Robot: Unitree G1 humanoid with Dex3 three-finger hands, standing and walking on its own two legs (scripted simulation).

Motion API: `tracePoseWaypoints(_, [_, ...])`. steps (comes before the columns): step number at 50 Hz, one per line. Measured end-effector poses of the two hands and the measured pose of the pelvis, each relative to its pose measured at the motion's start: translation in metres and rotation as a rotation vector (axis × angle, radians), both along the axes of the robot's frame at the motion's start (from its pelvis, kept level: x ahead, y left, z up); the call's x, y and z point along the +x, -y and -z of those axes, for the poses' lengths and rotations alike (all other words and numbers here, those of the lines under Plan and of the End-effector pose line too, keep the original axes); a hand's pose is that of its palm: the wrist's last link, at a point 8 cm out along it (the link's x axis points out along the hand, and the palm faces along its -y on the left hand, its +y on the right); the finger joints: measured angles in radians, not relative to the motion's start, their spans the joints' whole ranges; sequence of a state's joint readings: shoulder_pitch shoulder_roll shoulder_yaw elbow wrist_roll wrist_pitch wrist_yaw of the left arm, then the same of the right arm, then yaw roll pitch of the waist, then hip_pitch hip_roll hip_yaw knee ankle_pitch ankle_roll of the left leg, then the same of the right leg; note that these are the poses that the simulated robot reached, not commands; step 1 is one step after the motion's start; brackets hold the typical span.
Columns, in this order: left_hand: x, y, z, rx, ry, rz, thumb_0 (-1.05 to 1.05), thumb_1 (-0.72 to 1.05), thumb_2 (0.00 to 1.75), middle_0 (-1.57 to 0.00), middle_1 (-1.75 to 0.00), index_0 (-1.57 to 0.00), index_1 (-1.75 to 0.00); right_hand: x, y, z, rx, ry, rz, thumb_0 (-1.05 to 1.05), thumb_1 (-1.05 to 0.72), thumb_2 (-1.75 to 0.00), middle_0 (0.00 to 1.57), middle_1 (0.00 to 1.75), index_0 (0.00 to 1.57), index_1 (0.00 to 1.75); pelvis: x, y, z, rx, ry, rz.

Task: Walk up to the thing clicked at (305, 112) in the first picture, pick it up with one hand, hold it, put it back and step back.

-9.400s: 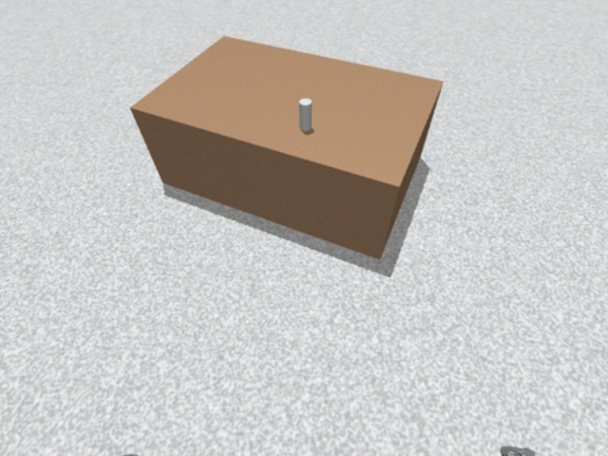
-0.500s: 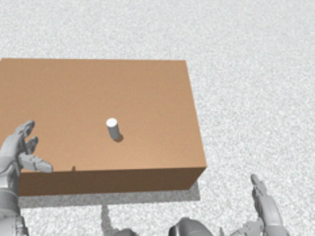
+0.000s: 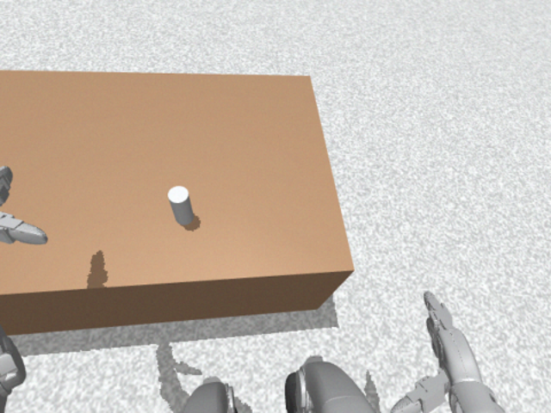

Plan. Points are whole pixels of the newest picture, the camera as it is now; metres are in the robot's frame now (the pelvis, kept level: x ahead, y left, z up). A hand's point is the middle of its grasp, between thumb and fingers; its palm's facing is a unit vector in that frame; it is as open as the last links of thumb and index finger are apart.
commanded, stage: go down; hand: left
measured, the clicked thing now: (181, 206) +0.55 +0.15 -0.24
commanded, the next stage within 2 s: approach in 0.56 s
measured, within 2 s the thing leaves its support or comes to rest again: neither
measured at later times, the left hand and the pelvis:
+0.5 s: hand (14, 176) +0.44 +0.33 +0.05, palm faces +0.12 -0.99 -0.02, open 17.4 cm; pelvis +0.01 +0.00 -0.01, yaw +0 degrees
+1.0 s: hand (63, 182) +0.47 +0.30 -0.01, palm faces +0.08 -1.00 +0.04, open 17.0 cm; pelvis -0.01 +0.00 -0.05, yaw +0 degrees
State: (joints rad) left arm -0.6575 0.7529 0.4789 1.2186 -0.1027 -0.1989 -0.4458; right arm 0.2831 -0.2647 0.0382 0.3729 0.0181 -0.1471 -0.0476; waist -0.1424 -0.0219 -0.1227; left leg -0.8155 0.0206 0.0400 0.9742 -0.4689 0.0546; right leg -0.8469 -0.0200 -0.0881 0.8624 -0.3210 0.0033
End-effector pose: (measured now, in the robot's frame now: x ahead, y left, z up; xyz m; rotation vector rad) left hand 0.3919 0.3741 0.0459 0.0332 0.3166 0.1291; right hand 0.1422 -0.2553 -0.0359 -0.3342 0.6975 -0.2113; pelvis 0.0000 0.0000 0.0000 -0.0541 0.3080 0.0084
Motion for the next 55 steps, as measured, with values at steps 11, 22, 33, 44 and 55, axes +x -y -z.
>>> tracePoseWaypoints(11, [0.015, -0.004, -0.001, -0.013, 0.025, 0.006, -0.02, -0.53, 0.06, -0.05, -0.01, -0.04, -0.03, 0.003, 0.001, 0.000, -0.011, 0.005, 0.003, -0.01, 0.55, -0.05, 0.06, 0.05, 0.06, 0.05, 0.005, -0.002, 0.005, -0.006, -0.024, 0.006])
tracePoseWaypoints(22, [0.023, -0.007, -0.006, -0.023, 0.065, 0.002, -0.02, -0.50, 0.08, -0.04, -0.01, -0.03, -0.03, 0.009, 0.005, -0.001, -0.030, 0.010, -0.007, -0.01, 0.55, -0.05, 0.05, 0.05, 0.06, 0.05, 0.007, 0.001, 0.008, -0.008, -0.035, 0.000])
tracePoseWaypoints(33, [0.034, -0.008, -0.010, -0.031, 0.101, 0.007, -0.02, -0.48, 0.08, -0.04, -0.01, -0.03, -0.03, 0.007, 0.009, -0.005, -0.051, 0.026, -0.008, -0.01, 0.54, -0.05, 0.05, 0.05, 0.06, 0.05, 0.004, 0.004, 0.012, -0.009, -0.050, -0.003])
tracePoseWaypoints(44, [0.046, -0.001, 0.011, -0.047, 0.172, 0.016, -0.01, -0.42, 0.06, -0.04, -0.02, -0.02, -0.03, 0.001, 0.014, 0.011, -0.079, -0.003, -0.008, -0.01, 0.54, -0.05, 0.05, 0.05, 0.06, 0.05, -0.005, 0.003, 0.026, -0.014, -0.093, -0.002])
tracePoseWaypoints(55, [0.060, 0.044, 0.114, -0.087, 0.180, 0.061, -0.01, -0.40, 0.08, -0.03, -0.04, -0.02, -0.05, 0.001, 0.013, 0.013, -0.168, 0.075, -0.071, -0.01, 0.54, -0.05, 0.06, 0.05, 0.06, 0.05, -0.023, 0.006, 0.066, -0.027, -0.179, 0.004])
